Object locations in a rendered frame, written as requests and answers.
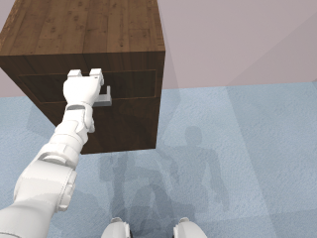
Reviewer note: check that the robot left shin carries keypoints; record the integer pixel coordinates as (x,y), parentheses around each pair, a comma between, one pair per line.
(116,219)

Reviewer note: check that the cabinet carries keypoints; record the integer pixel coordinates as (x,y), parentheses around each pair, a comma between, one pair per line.
(57,36)

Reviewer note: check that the robot left upper arm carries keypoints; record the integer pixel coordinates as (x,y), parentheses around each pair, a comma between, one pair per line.
(46,189)

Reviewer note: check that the handle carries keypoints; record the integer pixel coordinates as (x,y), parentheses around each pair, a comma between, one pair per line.
(104,99)

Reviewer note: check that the robot shin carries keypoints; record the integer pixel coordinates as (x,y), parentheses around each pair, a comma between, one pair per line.
(116,219)
(185,219)

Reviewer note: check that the robot left hand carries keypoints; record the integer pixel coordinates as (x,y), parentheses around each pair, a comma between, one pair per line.
(84,89)

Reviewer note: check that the robot right shin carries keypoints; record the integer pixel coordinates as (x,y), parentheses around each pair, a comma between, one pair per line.
(185,219)

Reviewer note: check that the drawer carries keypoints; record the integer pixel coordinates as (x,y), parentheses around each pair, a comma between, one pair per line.
(48,87)

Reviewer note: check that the left robot forearm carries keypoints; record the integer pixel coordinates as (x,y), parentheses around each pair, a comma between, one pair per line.
(67,141)

